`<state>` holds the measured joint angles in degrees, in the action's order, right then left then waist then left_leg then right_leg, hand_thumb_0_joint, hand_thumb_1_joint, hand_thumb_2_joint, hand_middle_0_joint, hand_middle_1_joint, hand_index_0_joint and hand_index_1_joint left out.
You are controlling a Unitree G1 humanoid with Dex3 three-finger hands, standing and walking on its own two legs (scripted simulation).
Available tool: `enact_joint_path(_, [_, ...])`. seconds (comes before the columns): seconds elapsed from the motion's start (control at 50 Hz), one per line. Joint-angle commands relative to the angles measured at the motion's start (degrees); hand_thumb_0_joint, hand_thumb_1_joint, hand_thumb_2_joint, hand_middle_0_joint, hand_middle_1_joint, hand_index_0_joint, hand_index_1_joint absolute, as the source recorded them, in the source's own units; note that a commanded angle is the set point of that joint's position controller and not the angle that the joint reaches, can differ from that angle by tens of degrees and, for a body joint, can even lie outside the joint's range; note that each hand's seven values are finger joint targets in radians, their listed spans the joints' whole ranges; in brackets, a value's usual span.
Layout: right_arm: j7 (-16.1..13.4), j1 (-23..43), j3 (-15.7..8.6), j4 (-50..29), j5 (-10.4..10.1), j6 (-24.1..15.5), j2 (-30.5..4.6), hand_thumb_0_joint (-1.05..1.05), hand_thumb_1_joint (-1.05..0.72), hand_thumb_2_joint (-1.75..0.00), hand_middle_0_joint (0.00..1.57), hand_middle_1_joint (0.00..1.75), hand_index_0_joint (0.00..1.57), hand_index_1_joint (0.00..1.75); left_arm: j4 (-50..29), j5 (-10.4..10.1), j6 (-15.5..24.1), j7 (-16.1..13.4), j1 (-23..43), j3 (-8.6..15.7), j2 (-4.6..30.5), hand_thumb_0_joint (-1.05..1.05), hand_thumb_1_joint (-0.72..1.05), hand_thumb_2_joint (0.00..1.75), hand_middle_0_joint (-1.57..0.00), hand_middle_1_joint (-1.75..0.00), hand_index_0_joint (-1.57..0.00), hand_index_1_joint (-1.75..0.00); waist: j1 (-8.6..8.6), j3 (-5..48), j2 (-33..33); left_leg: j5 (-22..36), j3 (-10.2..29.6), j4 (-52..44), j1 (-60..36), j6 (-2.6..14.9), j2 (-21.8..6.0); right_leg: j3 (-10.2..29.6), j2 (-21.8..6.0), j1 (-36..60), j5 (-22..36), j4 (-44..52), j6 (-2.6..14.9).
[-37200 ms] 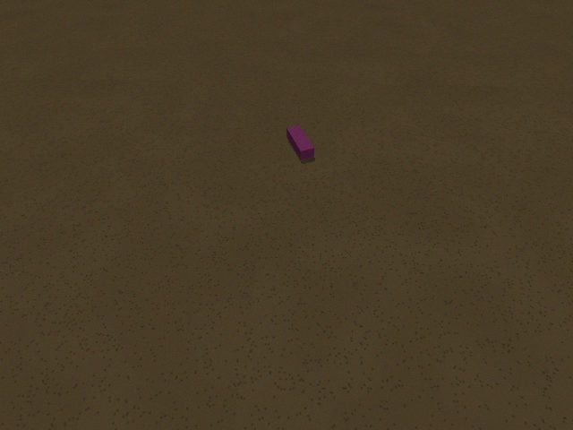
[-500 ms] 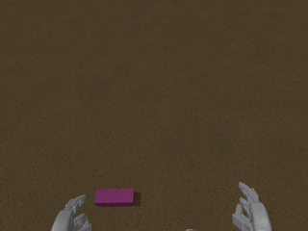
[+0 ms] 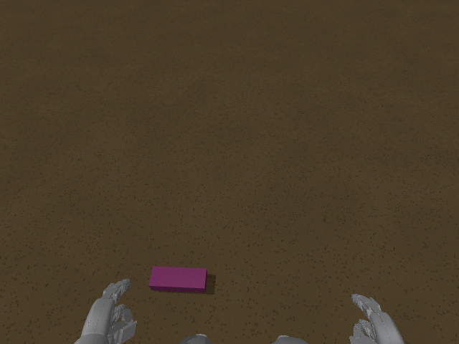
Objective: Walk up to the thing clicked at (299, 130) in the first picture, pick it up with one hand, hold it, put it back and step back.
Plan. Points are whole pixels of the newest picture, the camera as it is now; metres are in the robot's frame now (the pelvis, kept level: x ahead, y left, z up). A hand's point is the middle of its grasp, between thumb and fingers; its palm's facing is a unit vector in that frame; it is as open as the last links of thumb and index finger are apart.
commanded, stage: stand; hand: left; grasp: from above
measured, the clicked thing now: (179, 279) +0.44 +0.24 -0.70
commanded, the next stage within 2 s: none
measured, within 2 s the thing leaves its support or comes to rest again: neither
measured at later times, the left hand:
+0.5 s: hand out of the picture +0.04 +0.24 -0.12, palm faces +0.06 -0.94 -0.32, open 7.4 cm
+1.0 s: hand out of the picture +0.05 +0.24 -0.11, palm faces +0.05 -0.94 -0.34, open 7.4 cm
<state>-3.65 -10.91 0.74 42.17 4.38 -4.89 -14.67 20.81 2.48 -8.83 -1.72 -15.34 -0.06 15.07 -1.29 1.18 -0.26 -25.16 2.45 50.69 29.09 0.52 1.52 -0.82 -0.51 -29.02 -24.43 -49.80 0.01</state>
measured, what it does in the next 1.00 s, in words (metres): rises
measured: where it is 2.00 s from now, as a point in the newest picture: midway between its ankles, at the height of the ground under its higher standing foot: outside the picture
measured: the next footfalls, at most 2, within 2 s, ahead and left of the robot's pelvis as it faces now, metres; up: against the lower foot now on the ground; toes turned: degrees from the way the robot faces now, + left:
none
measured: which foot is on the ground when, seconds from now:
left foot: down 0.00-1.00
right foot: down 0.00-1.00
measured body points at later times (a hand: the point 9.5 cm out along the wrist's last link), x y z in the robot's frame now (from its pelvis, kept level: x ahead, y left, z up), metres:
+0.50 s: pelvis +0.01 +0.01 +0.05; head +0.01 +0.00 +0.50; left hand +0.04 +0.29 -0.10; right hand +0.08 -0.27 -0.10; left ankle +0.01 +0.12 -0.70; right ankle +0.01 -0.12 -0.70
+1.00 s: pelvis +0.00 +0.00 +0.05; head +0.00 -0.01 +0.50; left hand +0.04 +0.29 -0.09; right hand +0.06 -0.29 -0.09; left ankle +0.01 +0.12 -0.70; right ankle +0.01 -0.12 -0.70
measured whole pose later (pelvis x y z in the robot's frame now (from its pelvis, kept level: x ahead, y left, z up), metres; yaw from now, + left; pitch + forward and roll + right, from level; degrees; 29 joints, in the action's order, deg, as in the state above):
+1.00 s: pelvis +0.00 +0.00 +0.05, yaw +1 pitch -4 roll +0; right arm -1.1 -8.4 -1.2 65.0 1.1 0.4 -17.8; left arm 67.1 1.2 0.0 -1.4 -7.7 1.7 17.4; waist -0.8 -3.7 0.9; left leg -10.1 3.6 20.1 5.8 0.0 1.0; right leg -1.7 -0.5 -5.4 -9.7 -19.2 -0.1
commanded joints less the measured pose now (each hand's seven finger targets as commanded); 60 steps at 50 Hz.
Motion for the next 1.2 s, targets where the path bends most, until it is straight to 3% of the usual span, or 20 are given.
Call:
enact_joint_path(0.0, [2.21, 1.81, -5.15, -1.66, -1.5, -0.27, -9.49, 0.0, -0.9, -0.9, 0.2, 0.3, 0.2, 0.3, 6.25, 0.66, 6.78, -0.55, 3.75, 5.34, 9.61, 0.0, 0.9, 0.9, -0.2, -0.3, -0.2, -0.3, -0.52, 5.03, -1.1, 14.28, 3.55, -12.79, -7.93, 2.74, -2.18, 7.44, -4.48, 9.14, 10.35, 13.6, 2.95])
enact_joint_path(0.06, [2.39, 2.8, -5.33, 1.58, -1.11, 0.66, -9.97, 0.0, -0.9, -0.9, 0.2, 0.3, 0.2, 0.3, 13.3, 0.44, 7.86, -0.65, 5.48, 5.23, 8.78, 0.0, 0.9, 0.9, -0.2, -0.3, -0.2, -0.3, -0.59, 3.56, 1.42, 13.36, 6.49, -17.81, -10.15, 3.16, -4.06, 5.07, -3.18, 10.3, 9.46, 14.53, 1.7])
enact_joint_path(0.1, [2.31, 2.67, -5.35, 3.44, -1.22, 1.16, -10.32, 0.0, -0.9, -0.9, 0.2, 0.3, 0.2, 0.3, 17.66, 0.19, 8.63, -0.66, 5.23, 5.12, 8.28, 0.0, 0.9, 0.9, -0.2, -0.3, -0.2, -0.3, -0.81, 3.35, 2.85, 15.84, 7.86, -20.35, -10.47, 3.19, -5.09, 4.2, -3.11, 14.48, 12.71, 15.53, 1.24])
enact_joint_path(0.2, [1.68, 2.21, -5.13, 7.82, -1.8, 2.2, -10.71, 0.0, -0.9, -0.9, 0.2, 0.3, 0.2, 0.3, 25.83, -0.3, 9.44, -0.89, 6.33, 4.97, 9.18, 0.0, 0.9, 0.9, -0.2, -0.3, -0.2, -0.3, 0.19, 1.54, 1.92, 21.05, 7.14, -24.52, -14.68, 2.34, -4.99, 4.58, -4.07, 18.57, 18.08, 21.24, 1.42])
enact_joint_path(0.4, [1.24, 3.43, -4.92, 14.57, -2.89, 3.29, -12.07, 0.0, -0.9, -0.9, 0.2, 0.3, 0.2, 0.3, 37.09, -0.74, 9.61, -1.23, 6.56, 4.37, 11.13, 0.0, 0.9, 0.9, -0.2, -0.3, -0.2, -0.3, 0.11, -0.78, 1.32, 22.91, 6.71, -30.7, -21.38, 1.51, -5.85, 4.46, -5.53, 23.07, 18.69, 29.27, 0.8])
enact_joint_path(0.44, [1.29, 2.79, -4.6, 15.73, -2.94, 3.45, -11.96, 0.0, -0.9, -0.9, 0.2, 0.3, 0.2, 0.3, 38.31, -0.77, 9.71, -1.16, 7.28, 4.17, 11.17, 0.0, 0.9, 0.9, -0.2, -0.3, -0.2, -0.3, 0.39, -1.61, 0.99, 23.09, 6.55, -31.63, -21.2, 1.34, -5.8, 4.42, -5.59, 24.1, 19.35, 30.17, 0.52])
enact_joint_path(0.58, [1.55, 4.16, -4.42, 17.71, -2.84, 3.97, -12.39, 0.0, -0.9, -0.9, 0.2, 0.3, 0.2, 0.3, 41.52, -0.69, 9.52, -0.85, 7.71, 4.01, 12.06, 0.0, 0.9, 0.9, -0.2, -0.3, -0.2, -0.3, 0.21, -4.78, 0.62, 13.18, 7.06, -35.0, -19.9, 1.15, -5.91, 4.3, -5.24, 22.64, 13.25, 32.76, 0.37])
enact_joint_path(0.66, [1.69, 4.87, -4.28, 18.15, -3.04, 3.8, -12.77, 0.0, -0.9, -0.9, 0.2, 0.3, 0.2, 0.3, 42.14, -0.76, 9.85, -0.7, 8.29, 3.92, 12.37, 0.0, 0.9, 0.9, -0.2, -0.3, -0.2, -0.3, 0.22, -3.37, 0.41, 16.06, 6.88, -34.87, -21.05, 1.26, -6.2, 4.77, -5.91, 23.58, 15.38, 33.37, 0.56])
enact_joint_path(0.76, [1.97, 4.87, -4.02, 18.83, -3.02, 3.95, -12.82, 0.0, -0.9, -0.9, 0.2, 0.3, 0.2, 0.3, 42.87, -0.87, 9.94, -0.61, 8.95, 3.92, 13.26, 0.0, 0.9, 0.9, -0.2, -0.3, -0.2, -0.3, 0.29, -4.66, 0.22, 14.27, 6.82, -35.25, -20.07, 1.13, -6.12, 4.86, -5.76, 23.18, 12.48, 34.44, 0.42])
enact_joint_path(1.18, [2.11, 4.75, -3.2, 19.72, -3.29, 3.63, -14.42, 0.0, -0.9, -0.9, 0.2, 0.3, 0.2, 0.3, 43.27, -1.33, 10.28, 0.04, 10.72, 3.78, 14.32, 0.0, 0.9, 0.9, -0.2, -0.3, -0.2, -0.3, 0.77, -2.37, 0.74, 17.79, 6.37, -34.85, -20.88, 1.08, -7.01, 5.51, -6.22, 24.39, 15.58, 34.77, 0.85])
